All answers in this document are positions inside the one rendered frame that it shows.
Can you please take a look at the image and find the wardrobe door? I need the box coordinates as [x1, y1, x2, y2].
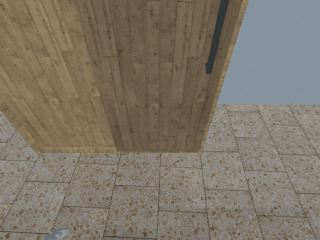
[0, 0, 116, 147]
[75, 0, 243, 152]

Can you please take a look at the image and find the robot left hand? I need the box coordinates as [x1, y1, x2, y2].
[42, 227, 69, 240]

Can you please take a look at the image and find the handle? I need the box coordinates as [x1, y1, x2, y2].
[205, 0, 229, 74]

